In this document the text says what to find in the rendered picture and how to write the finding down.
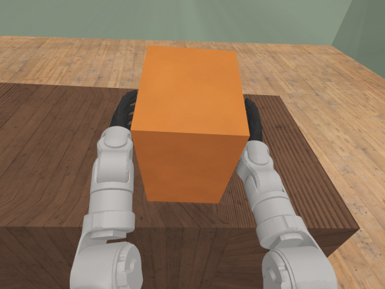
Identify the robot right upper arm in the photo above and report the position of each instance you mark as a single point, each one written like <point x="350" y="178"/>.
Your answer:
<point x="304" y="267"/>

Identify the pedestal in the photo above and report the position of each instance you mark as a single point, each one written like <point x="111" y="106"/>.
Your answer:
<point x="48" y="145"/>

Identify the carton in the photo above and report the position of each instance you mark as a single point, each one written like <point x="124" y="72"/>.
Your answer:
<point x="189" y="126"/>

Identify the robot left hand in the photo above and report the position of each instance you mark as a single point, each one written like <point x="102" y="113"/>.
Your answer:
<point x="121" y="115"/>

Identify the robot left upper arm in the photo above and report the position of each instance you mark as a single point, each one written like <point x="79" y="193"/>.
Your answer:
<point x="107" y="266"/>

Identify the robot right hand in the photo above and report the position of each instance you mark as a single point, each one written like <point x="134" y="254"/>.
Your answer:
<point x="254" y="121"/>

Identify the left robot forearm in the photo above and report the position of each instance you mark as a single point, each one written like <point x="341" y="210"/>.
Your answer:
<point x="110" y="214"/>

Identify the right robot forearm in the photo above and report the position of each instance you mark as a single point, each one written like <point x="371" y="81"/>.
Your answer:
<point x="278" y="226"/>

